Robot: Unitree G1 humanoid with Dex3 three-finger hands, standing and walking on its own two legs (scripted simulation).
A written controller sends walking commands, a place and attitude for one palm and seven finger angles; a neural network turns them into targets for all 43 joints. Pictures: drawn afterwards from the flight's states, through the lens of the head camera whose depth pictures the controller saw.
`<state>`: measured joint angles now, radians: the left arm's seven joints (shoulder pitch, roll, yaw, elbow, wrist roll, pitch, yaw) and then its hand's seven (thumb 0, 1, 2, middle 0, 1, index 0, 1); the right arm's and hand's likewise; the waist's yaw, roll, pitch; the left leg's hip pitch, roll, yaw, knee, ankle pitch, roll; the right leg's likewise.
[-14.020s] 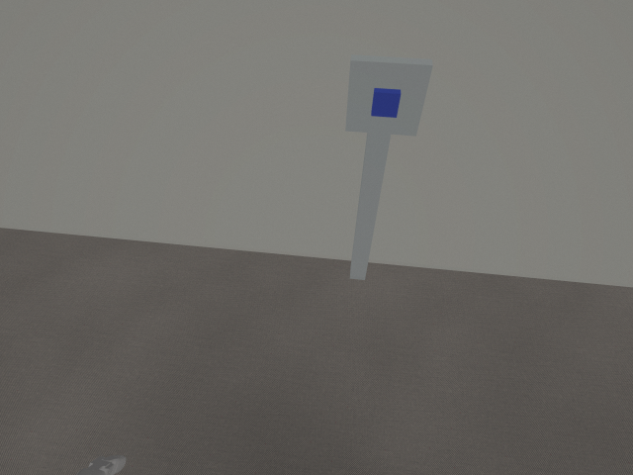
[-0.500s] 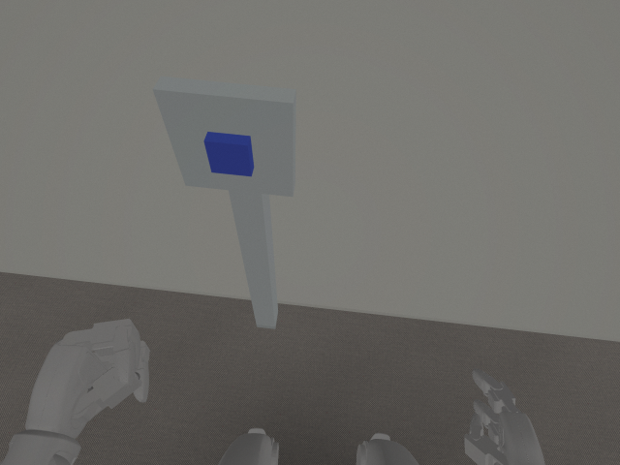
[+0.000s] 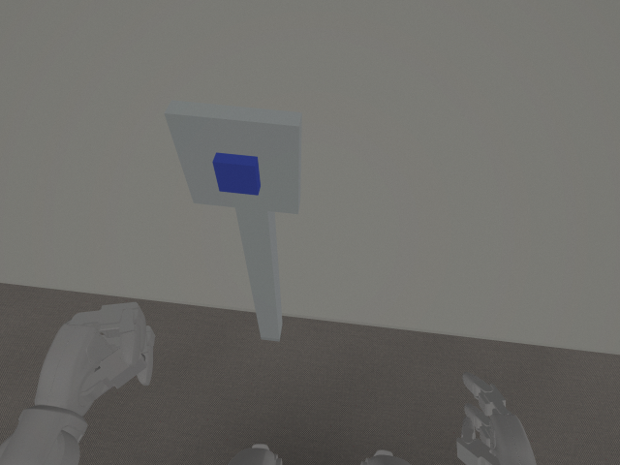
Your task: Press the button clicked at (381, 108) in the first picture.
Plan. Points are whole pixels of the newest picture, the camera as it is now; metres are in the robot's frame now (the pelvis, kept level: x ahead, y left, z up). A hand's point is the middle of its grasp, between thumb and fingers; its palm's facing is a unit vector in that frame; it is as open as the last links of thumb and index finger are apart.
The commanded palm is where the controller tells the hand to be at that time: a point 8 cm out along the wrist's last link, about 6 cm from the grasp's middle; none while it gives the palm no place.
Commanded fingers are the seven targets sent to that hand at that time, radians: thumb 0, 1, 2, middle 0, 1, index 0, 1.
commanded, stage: raise the hand and make a fist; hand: left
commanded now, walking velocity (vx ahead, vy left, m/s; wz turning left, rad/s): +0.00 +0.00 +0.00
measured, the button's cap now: (238, 172) +0.50 +0.14 +0.07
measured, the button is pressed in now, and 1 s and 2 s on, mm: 0 0 0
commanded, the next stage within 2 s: aim a knuckle at the button in 0.42 s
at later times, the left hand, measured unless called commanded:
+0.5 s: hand (151, 356) +0.23 +0.19 +0.06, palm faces -0.05 -1.00 -0.06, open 3.1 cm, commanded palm +0.20 +0.25 +0.07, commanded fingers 0.00 0.90 0.90 -1.30 -1.50 -1.30 -1.50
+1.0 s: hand (194, 309) +0.29 +0.16 +0.06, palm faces -0.07 -1.00 -0.03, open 3.1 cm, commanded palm +0.27 +0.22 +0.06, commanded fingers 0.00 0.90 0.90 -1.30 -1.50 -1.30 -1.50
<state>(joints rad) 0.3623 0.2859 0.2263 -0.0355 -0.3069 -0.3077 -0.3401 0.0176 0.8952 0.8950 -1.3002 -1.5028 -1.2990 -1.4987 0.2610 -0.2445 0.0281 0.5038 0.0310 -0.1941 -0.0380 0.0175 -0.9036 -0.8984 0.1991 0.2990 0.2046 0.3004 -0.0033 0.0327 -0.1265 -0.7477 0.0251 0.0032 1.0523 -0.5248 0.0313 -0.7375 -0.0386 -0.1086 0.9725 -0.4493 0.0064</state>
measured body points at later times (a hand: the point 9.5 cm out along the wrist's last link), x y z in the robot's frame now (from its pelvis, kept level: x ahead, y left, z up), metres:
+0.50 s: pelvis +0.00 -0.01 +0.00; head +0.05 -0.01 +0.45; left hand +0.22 +0.25 +0.07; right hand +0.17 -0.25 -0.07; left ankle +0.00 +0.09 -0.67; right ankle +0.02 -0.13 -0.67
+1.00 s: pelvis -0.01 -0.02 +0.00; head +0.05 -0.01 +0.45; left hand +0.28 +0.22 +0.06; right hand +0.14 -0.26 -0.08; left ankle +0.00 +0.09 -0.67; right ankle +0.02 -0.13 -0.67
